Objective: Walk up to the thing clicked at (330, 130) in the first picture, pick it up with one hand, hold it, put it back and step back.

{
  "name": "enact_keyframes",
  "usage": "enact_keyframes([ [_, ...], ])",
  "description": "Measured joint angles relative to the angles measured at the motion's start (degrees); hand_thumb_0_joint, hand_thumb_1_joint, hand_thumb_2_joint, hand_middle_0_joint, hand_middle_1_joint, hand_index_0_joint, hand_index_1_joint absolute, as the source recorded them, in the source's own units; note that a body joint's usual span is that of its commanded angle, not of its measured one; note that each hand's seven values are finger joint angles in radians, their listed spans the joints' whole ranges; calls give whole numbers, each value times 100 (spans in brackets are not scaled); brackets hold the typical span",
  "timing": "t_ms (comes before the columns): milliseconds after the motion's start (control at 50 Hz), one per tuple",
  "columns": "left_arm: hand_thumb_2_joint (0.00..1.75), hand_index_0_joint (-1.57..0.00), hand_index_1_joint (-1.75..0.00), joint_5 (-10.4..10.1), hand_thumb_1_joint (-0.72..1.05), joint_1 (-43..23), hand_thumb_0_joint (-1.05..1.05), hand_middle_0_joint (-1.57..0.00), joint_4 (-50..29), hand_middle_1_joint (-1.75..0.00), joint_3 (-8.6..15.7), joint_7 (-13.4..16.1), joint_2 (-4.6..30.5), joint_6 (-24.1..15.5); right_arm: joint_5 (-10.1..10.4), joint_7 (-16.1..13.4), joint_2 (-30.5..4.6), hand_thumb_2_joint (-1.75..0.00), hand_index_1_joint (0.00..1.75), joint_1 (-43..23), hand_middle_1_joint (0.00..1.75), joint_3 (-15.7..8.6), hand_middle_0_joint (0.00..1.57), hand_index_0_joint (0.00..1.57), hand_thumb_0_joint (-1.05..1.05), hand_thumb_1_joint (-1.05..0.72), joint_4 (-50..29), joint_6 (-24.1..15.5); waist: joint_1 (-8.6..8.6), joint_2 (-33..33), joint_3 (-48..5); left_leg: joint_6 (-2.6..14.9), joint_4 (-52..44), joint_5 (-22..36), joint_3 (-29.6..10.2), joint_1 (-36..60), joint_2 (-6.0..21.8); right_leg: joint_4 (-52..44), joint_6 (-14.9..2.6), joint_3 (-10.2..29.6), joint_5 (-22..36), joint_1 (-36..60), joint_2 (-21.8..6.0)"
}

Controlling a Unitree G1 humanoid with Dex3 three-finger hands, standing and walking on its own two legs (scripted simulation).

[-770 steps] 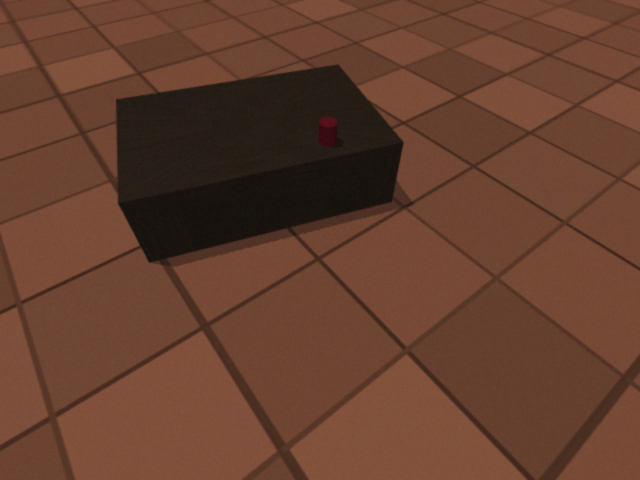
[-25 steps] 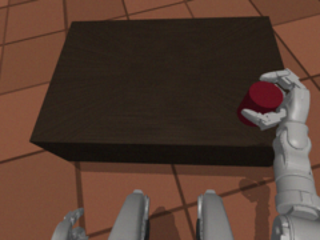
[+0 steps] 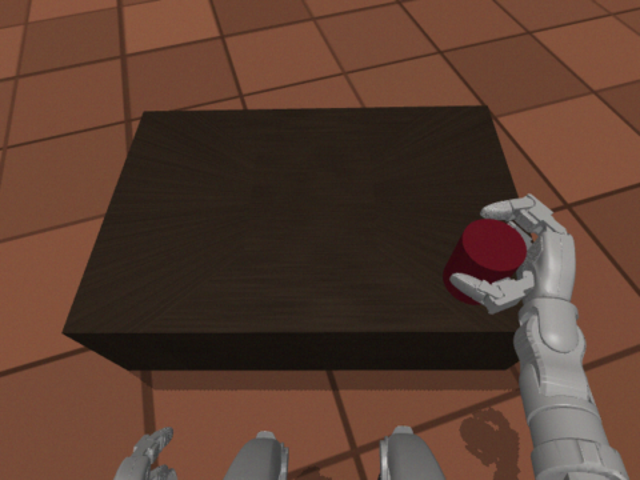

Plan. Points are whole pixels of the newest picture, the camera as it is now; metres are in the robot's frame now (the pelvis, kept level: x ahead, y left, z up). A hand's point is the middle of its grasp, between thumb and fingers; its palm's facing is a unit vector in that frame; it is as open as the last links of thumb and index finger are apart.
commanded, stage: lift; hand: right
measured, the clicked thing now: (481, 263) +0.37 -0.18 +0.03
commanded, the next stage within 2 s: hold in 0.52 s
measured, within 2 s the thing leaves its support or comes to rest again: neither
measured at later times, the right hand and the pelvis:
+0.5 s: hand (488, 244) +0.37 -0.17 +0.07, palm faces +0.17 +0.98 +0.00, open 10.7 cm; pelvis +0.02 +0.01 +0.03, yaw +0 degrees
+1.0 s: hand (499, 243) +0.36 -0.18 +0.09, palm faces +0.18 +0.98 +0.00, open 10.7 cm; pelvis +0.03 +0.00 +0.04, yaw +0 degrees
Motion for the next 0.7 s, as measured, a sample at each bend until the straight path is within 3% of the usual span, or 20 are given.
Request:
enact_keyframes([
  [700, 89, -20, -30, -14, 91, -84, 1, -19, 91, -30, 59, 63, 8, 59, 58, 59, 273, -100, 114, 575, 114, 301, 79, 78, 0, 58, -206, -154, -128, 42, 193, 21, -985, 199, -47, 1288, 34, -1065, 20, -129, 217, 1360, 9],
])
